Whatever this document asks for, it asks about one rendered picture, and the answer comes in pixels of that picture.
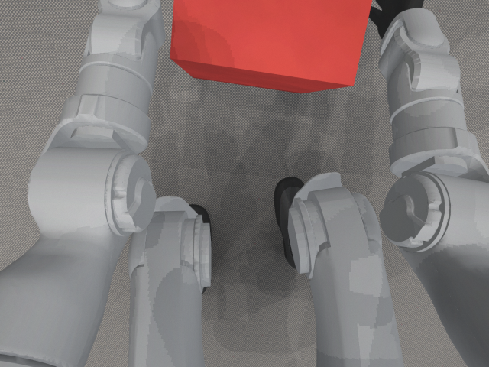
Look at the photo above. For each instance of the robot left shin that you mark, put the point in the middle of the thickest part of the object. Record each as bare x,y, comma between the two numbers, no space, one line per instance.
138,239

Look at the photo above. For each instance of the robot right forearm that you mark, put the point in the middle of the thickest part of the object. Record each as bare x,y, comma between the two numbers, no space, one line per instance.
425,101

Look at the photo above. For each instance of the carton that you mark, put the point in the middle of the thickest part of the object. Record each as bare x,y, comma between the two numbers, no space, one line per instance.
298,46

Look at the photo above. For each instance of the robot left upper arm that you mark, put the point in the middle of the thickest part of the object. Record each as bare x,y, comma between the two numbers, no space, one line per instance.
86,203

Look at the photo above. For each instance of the robot right thigh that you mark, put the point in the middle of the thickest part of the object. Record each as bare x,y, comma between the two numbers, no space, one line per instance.
355,320

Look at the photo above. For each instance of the robot right hand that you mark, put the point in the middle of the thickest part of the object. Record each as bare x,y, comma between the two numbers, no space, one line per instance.
390,9

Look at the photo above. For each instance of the robot left forearm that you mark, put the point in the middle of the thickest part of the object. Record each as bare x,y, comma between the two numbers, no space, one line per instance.
116,80

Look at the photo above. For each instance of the robot right upper arm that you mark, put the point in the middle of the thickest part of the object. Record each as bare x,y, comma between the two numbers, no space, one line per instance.
440,223

